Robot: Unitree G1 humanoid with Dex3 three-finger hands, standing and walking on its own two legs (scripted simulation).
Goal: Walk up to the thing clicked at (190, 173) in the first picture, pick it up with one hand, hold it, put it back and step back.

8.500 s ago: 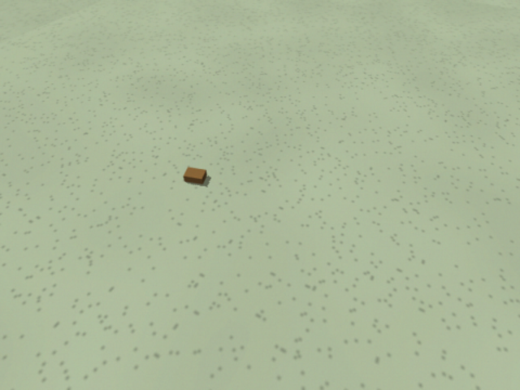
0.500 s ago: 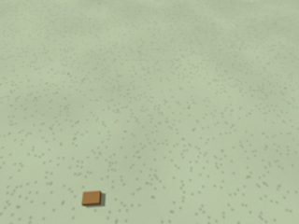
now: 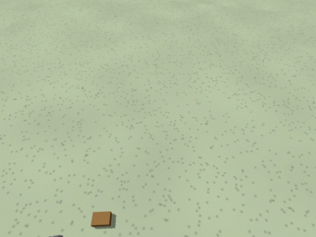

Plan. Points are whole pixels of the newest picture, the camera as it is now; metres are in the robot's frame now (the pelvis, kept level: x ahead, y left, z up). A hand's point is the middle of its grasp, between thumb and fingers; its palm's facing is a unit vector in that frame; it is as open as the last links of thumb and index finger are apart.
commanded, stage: walk up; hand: left
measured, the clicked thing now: (101, 219) +0.36 +0.33 -0.76
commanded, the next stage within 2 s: stand in 0.74 s
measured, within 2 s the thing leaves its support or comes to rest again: neither
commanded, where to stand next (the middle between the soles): +0.02 +0.03 m, yaw +2 degrees
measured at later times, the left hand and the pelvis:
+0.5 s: hand out of the picture +0.09 +0.26 -0.15, palm faces +0.01 -0.94 -0.35, open 7.4 cm; pelvis +0.00 +0.00 +0.00, yaw +1 degrees
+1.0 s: hand out of the picture +0.07 +0.26 -0.16, palm faces -0.01 -0.94 -0.34, open 7.3 cm; pelvis +0.00 +0.00 +0.00, yaw +1 degrees
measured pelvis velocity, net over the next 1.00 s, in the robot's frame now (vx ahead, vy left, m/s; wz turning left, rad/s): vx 0.00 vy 0.00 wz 0.01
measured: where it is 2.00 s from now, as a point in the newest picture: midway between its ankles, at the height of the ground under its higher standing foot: outside the picture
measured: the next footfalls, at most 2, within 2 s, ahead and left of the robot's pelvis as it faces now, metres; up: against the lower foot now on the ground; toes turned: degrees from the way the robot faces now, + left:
none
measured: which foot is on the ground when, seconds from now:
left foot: down 0.00-1.00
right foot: down 0.00-1.00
